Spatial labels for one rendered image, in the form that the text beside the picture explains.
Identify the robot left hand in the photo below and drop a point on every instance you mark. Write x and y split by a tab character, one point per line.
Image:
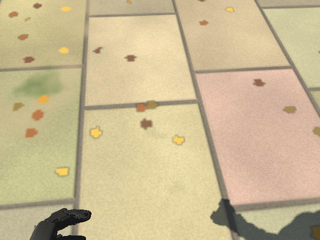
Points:
48	229

